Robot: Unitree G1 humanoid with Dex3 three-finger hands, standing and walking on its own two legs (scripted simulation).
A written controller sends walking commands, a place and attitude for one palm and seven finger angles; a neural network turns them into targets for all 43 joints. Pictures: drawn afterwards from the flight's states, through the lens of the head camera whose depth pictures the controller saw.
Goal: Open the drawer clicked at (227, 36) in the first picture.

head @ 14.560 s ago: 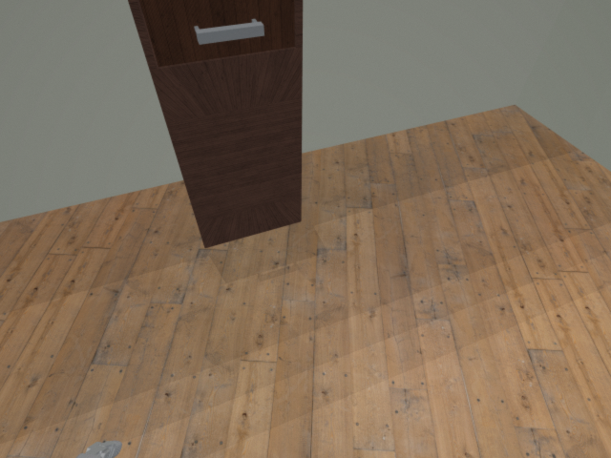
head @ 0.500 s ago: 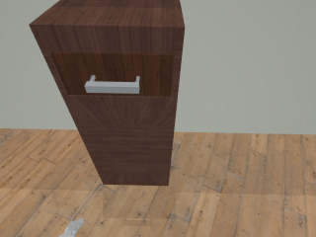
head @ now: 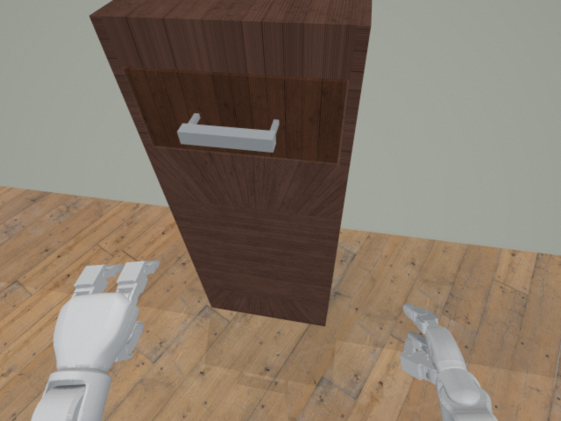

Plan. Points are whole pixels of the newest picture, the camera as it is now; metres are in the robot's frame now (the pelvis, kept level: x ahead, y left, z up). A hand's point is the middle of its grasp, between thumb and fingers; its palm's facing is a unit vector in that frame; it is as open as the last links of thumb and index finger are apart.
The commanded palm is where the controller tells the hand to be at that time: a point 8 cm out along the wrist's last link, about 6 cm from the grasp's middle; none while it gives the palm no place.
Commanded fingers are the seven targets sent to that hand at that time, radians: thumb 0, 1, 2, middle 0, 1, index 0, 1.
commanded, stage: raise the hand with hooked fingers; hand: left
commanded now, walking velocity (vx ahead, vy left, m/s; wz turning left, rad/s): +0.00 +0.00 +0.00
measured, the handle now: (230, 129) +0.55 +0.20 +0.12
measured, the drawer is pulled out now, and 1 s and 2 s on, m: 0.00 0.00 0.00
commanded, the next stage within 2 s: move the hooked fingers above the handle in 1.28 s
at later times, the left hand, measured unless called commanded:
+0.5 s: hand (120, 224) +0.29 +0.27 +0.15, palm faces +0.14 -0.08 -0.99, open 12.6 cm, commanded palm +0.26 +0.26 +0.21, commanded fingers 0.00 -0.43 0.33 -0.29 -1.15 -0.29 -1.15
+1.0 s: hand (85, 147) +0.32 +0.28 +0.24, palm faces +0.15 -0.03 -0.99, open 13.8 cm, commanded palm +0.28 +0.28 +0.29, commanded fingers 0.00 -0.50 0.30 -0.30 -1.20 -0.30 -1.20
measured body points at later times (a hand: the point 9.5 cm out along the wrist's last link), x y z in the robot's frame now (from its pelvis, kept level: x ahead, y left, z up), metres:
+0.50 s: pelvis +0.03 +0.03 +0.03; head +0.04 -0.01 +0.48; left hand +0.28 +0.27 +0.20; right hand +0.23 -0.20 -0.08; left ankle +0.01 +0.13 -0.71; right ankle +0.01 -0.09 -0.71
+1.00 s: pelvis +0.00 +0.03 +0.03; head +0.00 -0.01 +0.48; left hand +0.31 +0.28 +0.30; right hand +0.21 -0.17 -0.07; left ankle +0.01 +0.13 -0.71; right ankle +0.01 -0.09 -0.71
